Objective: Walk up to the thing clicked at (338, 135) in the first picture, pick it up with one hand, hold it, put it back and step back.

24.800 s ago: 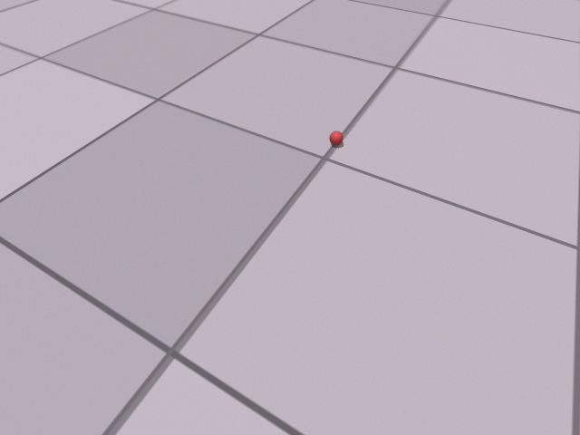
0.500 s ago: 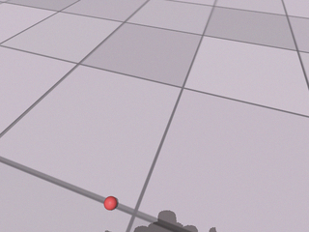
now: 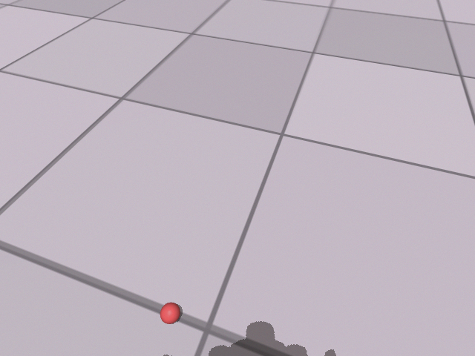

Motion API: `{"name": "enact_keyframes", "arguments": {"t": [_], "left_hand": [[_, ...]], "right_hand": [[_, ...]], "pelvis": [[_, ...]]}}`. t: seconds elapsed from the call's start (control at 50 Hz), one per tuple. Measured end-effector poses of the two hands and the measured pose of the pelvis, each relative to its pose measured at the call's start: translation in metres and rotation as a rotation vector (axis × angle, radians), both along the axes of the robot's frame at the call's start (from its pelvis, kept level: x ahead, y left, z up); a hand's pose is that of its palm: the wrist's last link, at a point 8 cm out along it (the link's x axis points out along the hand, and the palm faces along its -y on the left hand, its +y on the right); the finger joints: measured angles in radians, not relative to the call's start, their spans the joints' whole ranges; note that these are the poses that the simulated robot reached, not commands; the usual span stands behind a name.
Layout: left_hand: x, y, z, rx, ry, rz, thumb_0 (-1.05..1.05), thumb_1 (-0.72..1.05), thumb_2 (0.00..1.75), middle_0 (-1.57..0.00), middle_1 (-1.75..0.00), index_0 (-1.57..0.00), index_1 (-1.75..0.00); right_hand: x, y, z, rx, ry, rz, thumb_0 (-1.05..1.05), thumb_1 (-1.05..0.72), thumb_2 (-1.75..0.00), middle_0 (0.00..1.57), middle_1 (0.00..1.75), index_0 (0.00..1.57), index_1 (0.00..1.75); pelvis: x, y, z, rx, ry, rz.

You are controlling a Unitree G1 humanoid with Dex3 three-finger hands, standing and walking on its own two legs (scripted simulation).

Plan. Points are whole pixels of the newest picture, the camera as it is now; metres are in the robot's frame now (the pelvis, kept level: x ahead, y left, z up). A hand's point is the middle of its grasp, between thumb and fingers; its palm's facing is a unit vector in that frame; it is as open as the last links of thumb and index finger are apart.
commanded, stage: stand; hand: left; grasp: from above
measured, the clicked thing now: (170, 313) +0.41 +0.27 -0.75
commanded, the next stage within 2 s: rise first in 0.48 s
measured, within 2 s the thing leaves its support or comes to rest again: neither
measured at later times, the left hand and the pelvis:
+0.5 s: hand out of the picture +0.08 +0.25 -0.16, palm faces -0.02 -0.94 -0.34, open 7.4 cm; pelvis +0.00 -0.01 +0.00, yaw +0 degrees
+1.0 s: hand out of the picture +0.14 +0.25 -0.19, palm faces -0.07 -0.92 -0.40, open 12.1 cm; pelvis -0.01 +0.00 -0.04, yaw -1 degrees
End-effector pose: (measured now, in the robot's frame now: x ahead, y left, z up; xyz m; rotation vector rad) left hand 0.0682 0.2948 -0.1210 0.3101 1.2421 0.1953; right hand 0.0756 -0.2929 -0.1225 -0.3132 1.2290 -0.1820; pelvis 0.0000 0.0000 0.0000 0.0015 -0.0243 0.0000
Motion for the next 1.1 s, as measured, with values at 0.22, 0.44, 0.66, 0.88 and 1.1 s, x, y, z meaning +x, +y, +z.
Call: {"name": "enact_keyframes", "arguments": {"t": [0.22, 0.44, 0.66, 0.88, 1.1], "left_hand": [[0.004, -0.003, 0.001, 0.003, -0.010, -0.005, 0.01, 0.90, 0.89, -0.20, -0.30, -0.20, -0.30], [0.004, -0.005, 0.001, 0.003, -0.014, -0.007, 0.01, 0.90, 0.89, -0.20, -0.30, -0.20, -0.30], [0.016, -0.008, 0.003, 0.000, -0.091, 0.025, 0.01, 0.86, 0.90, -0.20, -0.35, -0.20, -0.34], [0.077, -0.005, -0.014, 0.025, -0.158, -0.074, 0.01, 0.31, 0.92, -0.11, -0.86, -0.13, -0.83], [0.061, 0.004, -0.045, 0.082, -0.096, -0.106, 0.00, -0.34, 0.96, -0.08, -1.06, -0.09, -1.04]], "right_hand": [[0.000, -0.004, 0.001, 0.000, -0.004, -0.002, 0.01, -0.90, -0.90, 0.20, 0.30, 0.20, 0.30], [-0.002, -0.007, 0.001, -0.003, -0.003, -0.003, 0.01, -0.90, -0.90, 0.20, 0.30, 0.20, 0.30], [0.000, -0.002, 0.001, 0.000, -0.077, -0.006, 0.01, -0.91, -0.91, 0.20, 0.30, 0.20, 0.30], [-0.003, 0.031, -0.015, 0.067, -0.175, -0.034, 0.01, -0.92, -0.91, 0.20, 0.30, 0.20, 0.30], [0.026, 0.040, -0.036, 0.060, -0.286, -0.003, 0.01, -0.91, -0.91, 0.20, 0.30, 0.20, 0.30]], "pelvis": [[0.001, -0.004, 0.000, 0.000, -0.001, 0.001], [0.001, -0.006, 0.000, 0.000, -0.004, -0.001], [-0.005, -0.006, -0.003, -0.002, 0.026, 0.010], [-0.016, -0.004, -0.028, -0.005, 0.159, -0.005], [-0.011, 0.003, -0.062, -0.013, 0.254, -0.009]]}}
